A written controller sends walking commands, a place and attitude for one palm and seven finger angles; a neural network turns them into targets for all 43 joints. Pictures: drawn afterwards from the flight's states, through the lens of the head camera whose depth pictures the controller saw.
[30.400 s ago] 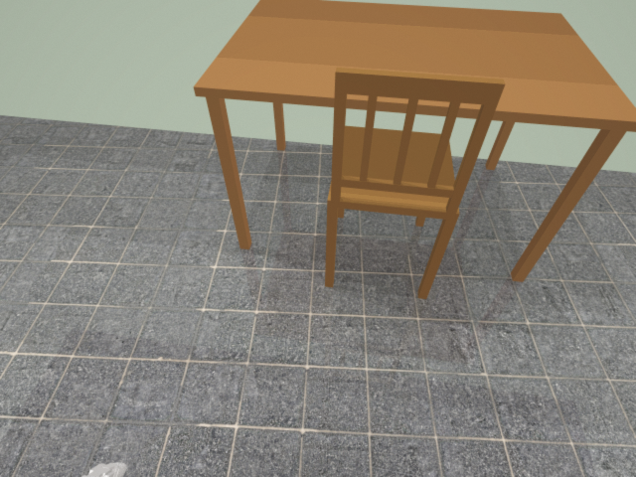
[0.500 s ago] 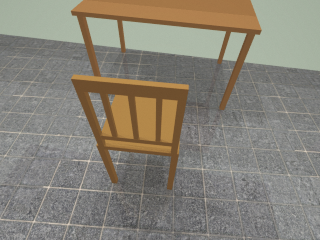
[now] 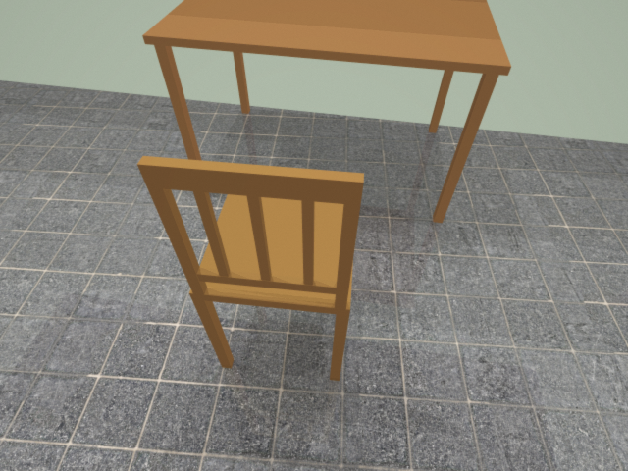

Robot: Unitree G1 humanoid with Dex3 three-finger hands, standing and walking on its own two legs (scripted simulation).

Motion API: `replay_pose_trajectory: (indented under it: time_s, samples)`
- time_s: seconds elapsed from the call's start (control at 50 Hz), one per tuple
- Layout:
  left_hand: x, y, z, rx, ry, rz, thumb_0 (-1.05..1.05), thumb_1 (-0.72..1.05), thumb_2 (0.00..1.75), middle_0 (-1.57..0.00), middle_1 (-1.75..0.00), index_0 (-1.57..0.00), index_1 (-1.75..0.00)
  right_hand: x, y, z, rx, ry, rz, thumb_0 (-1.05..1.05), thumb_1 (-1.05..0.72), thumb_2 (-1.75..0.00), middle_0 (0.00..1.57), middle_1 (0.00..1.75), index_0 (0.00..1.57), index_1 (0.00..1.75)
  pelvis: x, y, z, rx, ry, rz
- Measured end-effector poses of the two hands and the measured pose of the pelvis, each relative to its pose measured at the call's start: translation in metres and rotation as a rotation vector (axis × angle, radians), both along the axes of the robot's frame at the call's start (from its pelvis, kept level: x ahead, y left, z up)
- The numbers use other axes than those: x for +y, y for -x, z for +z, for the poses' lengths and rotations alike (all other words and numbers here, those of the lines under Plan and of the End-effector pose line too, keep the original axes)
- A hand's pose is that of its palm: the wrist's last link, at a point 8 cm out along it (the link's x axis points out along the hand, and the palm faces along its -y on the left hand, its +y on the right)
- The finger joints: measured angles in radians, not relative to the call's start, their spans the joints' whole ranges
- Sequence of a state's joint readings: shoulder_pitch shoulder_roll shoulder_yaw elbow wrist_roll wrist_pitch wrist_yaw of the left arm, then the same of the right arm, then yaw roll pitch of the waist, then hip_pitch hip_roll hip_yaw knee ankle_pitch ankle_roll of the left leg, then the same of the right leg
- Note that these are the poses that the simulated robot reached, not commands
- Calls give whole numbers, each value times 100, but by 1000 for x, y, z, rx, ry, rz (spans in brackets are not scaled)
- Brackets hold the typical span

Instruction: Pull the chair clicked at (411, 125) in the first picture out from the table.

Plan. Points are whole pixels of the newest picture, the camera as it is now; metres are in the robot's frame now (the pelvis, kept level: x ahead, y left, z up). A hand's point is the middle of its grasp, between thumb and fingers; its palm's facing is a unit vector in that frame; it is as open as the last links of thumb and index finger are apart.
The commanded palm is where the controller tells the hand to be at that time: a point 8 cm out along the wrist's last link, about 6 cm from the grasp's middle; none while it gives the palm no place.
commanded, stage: let the arm hang, fingers relaxed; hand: left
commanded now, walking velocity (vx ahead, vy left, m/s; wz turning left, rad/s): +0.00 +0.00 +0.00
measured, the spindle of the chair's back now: (260, 240) +0.54 +0.14 -0.10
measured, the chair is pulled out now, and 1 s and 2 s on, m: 0.66 0.66 0.66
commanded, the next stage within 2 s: look to check the result in 0.08 s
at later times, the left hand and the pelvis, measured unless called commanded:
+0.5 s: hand out of the picture +0.00 +0.17 -0.17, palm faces +0.04 -0.98 -0.19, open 7.4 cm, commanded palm none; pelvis +0.00 +0.00 +0.00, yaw +0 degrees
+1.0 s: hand out of the picture +0.00 +0.16 -0.17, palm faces +0.05 -0.98 -0.19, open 7.4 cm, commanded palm none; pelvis +0.01 +0.00 +0.00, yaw +1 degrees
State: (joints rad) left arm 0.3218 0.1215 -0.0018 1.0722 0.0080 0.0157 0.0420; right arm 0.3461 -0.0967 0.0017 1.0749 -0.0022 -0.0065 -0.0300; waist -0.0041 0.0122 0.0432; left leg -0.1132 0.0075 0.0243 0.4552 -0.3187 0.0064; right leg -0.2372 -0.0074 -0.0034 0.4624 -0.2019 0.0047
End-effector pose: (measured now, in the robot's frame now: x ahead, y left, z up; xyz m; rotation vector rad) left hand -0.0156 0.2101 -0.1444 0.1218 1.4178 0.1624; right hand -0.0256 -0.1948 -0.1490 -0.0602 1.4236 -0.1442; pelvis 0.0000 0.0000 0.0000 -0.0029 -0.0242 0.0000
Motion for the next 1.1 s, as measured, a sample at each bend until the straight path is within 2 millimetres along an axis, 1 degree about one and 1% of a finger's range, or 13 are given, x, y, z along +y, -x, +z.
replay_pose_trajectory:
  time_s: [0.24, 0.54, 0.72, 0.94, 1.1]
  samples:
    - [0, -1, 0, 6, 4, 7, 1, 91, 90, -20, -30, -20, -30, -8, 2, 3, 21, 24, 3, 0, -91, -90, 20, 30, 20, 30, 0, -3, 1, -1, 1, 6]
    - [5, -7, 1, 4, -8, 2, 1, 92, 90, -20, -30, -20, -30, -2, 8, 2, 45, 8, -2, 0, -91, -90, 20, 30, 20, 30, 0, -4, 1, 1, -1, 6]
    - [5, -9, 2, 5, -12, 7, 1, 92, 90, -20, -30, -20, -30, -1, 4, 2, 42, 6, 1, 0, -91, -90, 20, 30, 20, 30, 0, -6, 1, 1, -3, 8]
    - [2, -7, 2, 7, -12, 13, 1, 92, 90, -20, -30, -20, -30, -6, -2, 1, 29, 11, 8, 0, -91, -90, 20, 30, 20, 30, -2, -6, 1, -1, -4, 11]
    - [0, -5, 3, 8, -11, 18, 1, 92, 90, -20, -30, -20, -30, -9, -3, 1, 30, 11, 15, 0, -91, -90, 20, 30, 20, 30, -4, -5, 1, -1, -4, 15]
